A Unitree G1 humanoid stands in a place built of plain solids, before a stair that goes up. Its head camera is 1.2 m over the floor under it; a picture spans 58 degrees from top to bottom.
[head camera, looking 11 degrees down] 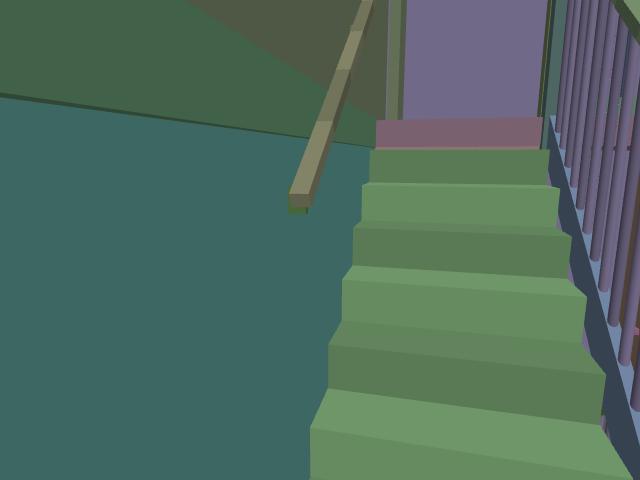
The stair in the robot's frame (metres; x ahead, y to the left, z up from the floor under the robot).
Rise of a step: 0.18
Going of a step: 0.24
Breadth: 0.90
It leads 14 degrees to the right of straight ahead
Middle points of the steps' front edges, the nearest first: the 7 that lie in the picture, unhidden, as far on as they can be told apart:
1.13 -0.40 0.35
1.36 -0.46 0.53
1.60 -0.52 0.70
1.83 -0.58 0.88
2.07 -0.65 1.06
2.30 -0.71 1.23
2.53 -0.77 1.41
